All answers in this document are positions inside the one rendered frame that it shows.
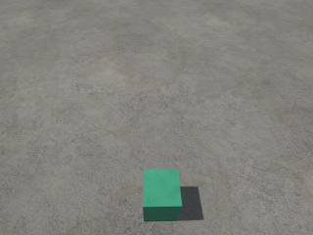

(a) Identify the carton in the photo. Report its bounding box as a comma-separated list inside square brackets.
[143, 168, 183, 222]

